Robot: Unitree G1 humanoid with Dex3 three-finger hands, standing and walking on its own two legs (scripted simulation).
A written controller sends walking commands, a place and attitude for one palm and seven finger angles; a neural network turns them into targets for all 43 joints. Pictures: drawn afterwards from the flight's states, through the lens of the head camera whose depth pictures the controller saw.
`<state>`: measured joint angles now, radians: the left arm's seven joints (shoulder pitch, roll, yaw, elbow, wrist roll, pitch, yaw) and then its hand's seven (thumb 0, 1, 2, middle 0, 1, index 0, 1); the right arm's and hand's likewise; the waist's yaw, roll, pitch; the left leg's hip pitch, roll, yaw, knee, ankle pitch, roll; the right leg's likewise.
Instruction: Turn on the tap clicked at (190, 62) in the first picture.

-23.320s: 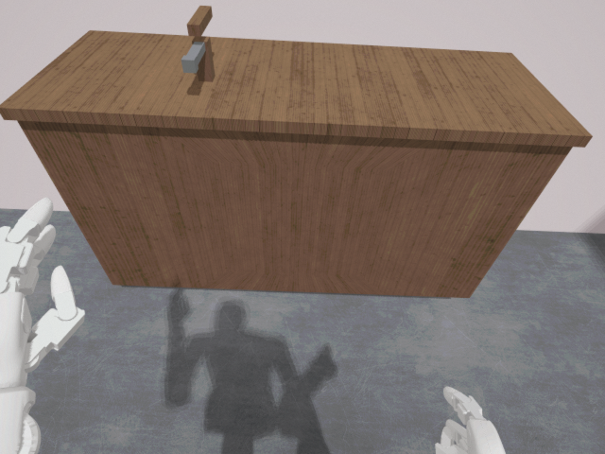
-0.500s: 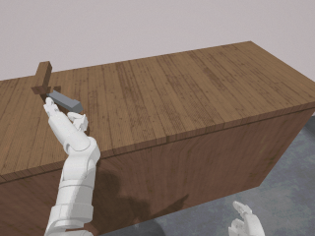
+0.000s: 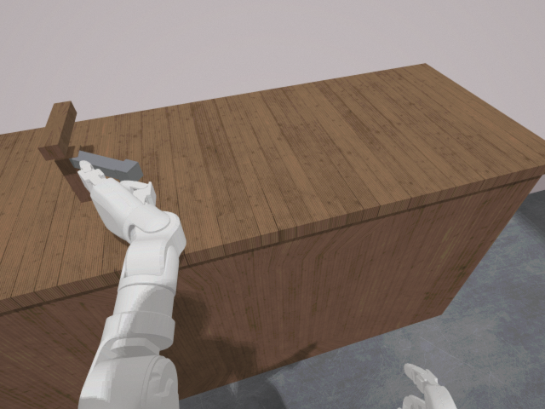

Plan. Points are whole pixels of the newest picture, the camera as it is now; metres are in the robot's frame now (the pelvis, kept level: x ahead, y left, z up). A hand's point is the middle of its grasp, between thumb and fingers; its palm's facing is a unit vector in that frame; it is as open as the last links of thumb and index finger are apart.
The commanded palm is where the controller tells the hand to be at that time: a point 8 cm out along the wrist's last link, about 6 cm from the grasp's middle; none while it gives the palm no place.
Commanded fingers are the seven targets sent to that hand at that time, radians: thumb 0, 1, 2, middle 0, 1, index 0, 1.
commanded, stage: push the lever round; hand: left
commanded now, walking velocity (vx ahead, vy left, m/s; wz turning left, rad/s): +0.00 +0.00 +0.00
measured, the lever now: (129, 172) +0.43 +0.26 +0.15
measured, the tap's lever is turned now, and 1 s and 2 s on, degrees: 53 72 72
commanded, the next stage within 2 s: lift the hand up off the lever in 0.70 s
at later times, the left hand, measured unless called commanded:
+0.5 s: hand (161, 180) +0.42 +0.21 +0.14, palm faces +0.83 -0.54 -0.11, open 8.0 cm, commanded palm +0.37 +0.23 +0.14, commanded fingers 0.00 0.90 0.90 -0.15 -0.15 -0.15 -0.15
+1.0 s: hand (162, 169) +0.44 +0.21 +0.14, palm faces +0.83 -0.55 -0.11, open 8.0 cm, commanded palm +0.38 +0.24 +0.15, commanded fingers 0.00 0.90 0.90 -0.15 -0.15 -0.15 -0.15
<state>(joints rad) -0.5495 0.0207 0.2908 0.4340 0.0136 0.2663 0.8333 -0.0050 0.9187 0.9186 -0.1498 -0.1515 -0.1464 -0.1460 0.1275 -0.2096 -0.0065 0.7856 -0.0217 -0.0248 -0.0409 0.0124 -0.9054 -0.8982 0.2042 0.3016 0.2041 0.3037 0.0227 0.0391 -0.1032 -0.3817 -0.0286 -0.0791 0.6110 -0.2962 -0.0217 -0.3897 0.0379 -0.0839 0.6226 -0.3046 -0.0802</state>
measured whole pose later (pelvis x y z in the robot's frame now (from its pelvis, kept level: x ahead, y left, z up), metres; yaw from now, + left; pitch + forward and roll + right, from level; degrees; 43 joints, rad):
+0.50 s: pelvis +0.00 -0.01 +0.00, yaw +0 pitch +6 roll +1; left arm -0.65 0.03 0.35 0.55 0.05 0.24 0.87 0.02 0.90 0.90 -0.15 -0.15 -0.10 -0.13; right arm 0.17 -0.22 -0.02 0.79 -0.03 -0.03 -0.03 0.01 -0.91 -0.90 0.20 0.30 0.20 0.30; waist 0.00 0.04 -0.12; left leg -0.43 -0.02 -0.07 0.62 -0.30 -0.03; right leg -0.44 0.04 -0.08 0.65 -0.31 -0.09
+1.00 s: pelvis +0.00 -0.01 +0.00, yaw -1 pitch +7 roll +1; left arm -0.74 0.09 0.42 0.67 0.06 0.22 0.86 0.03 0.89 0.90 -0.15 -0.15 -0.13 -0.14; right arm 0.22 -0.23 -0.03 0.80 -0.03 -0.02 -0.03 0.01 -0.91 -0.90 0.20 0.30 0.20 0.30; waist -0.03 0.04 -0.12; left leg -0.46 -0.02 -0.06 0.62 -0.30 -0.03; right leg -0.48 0.05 -0.07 0.65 -0.30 -0.09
